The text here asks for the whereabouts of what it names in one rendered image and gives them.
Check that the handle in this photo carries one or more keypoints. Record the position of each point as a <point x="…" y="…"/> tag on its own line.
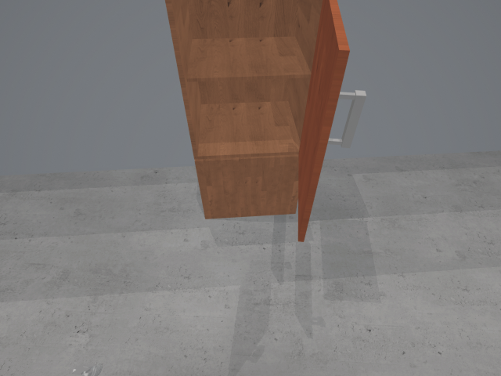
<point x="358" y="98"/>

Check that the cupboard door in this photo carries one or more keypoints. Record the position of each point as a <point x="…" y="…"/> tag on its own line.
<point x="329" y="64"/>

